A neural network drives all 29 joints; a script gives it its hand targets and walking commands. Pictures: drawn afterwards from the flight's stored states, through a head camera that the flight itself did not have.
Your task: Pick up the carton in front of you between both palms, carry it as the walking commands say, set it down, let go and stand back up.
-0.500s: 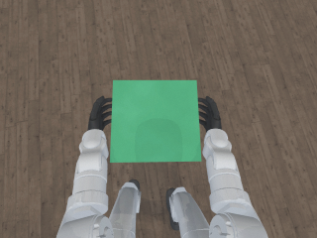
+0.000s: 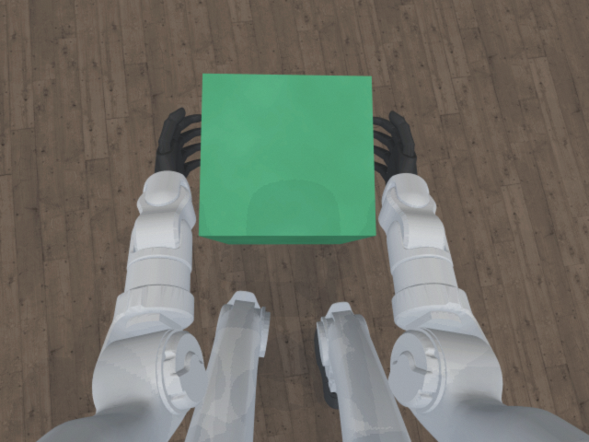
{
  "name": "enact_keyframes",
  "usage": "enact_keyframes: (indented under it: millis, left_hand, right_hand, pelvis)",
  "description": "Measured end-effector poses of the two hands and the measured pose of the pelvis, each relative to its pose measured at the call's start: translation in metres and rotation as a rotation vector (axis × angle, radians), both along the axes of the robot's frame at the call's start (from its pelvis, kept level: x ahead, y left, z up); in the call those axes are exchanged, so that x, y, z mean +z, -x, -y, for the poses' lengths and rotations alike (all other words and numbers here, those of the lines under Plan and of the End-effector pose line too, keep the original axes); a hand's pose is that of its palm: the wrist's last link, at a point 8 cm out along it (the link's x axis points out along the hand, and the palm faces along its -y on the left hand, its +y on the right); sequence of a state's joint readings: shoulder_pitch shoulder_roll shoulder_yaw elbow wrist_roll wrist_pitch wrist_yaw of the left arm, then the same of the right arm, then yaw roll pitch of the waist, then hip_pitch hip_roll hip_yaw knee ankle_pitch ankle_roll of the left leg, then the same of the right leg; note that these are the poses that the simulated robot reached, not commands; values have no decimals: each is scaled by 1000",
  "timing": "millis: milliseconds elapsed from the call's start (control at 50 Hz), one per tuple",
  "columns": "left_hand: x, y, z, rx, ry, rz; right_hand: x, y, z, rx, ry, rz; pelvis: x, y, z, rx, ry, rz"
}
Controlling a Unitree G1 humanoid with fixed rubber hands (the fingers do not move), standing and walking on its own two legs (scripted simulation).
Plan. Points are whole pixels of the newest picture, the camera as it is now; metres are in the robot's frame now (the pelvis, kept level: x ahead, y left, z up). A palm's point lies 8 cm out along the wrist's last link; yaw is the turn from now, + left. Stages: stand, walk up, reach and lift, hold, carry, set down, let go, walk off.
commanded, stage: set down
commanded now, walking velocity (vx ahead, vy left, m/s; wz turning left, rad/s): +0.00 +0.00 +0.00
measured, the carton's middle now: (286, 176) +0.46 +0.04 -0.17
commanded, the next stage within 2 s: none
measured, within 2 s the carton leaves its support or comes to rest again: rests again in 1.92 s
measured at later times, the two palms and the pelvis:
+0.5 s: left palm (193, 178) +0.47 +0.20 -0.24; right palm (362, 176) +0.49 -0.10 -0.24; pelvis -0.03 +0.00 -0.12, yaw -2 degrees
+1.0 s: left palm (202, 180) +0.49 +0.20 -0.34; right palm (347, 181) +0.51 -0.10 -0.35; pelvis -0.02 +0.00 -0.19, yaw -3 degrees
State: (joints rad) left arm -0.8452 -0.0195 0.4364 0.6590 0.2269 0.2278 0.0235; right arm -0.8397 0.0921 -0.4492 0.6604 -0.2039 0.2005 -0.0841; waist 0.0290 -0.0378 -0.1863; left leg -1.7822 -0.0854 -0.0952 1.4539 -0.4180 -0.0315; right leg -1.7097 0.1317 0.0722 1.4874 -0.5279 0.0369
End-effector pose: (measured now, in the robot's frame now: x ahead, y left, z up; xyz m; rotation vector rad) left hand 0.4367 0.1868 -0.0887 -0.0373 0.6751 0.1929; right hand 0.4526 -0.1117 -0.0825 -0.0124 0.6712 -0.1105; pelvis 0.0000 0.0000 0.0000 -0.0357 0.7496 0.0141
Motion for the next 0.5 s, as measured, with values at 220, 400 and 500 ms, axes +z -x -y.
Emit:
enact_keyframes:
  millis: [220, 400, 500]
  left_hand:
    - [-74, -17, -3, -2, -4, -5]
    - [-126, -28, -8, 1, -15, -26]
    - [-156, -35, -10, 2, -23, -37]
  right_hand:
    - [-72, -20, -3, 8, 2, -4]
    - [-125, -34, -8, 23, 6, -24]
    - [-156, -42, -10, 33, 7, -34]
  pelvis:
    - [-58, 13, -4, -9, 11, -42]
    - [-97, 21, -3, -16, 12, -52]
    - [-118, 25, -2, -21, 10, -53]
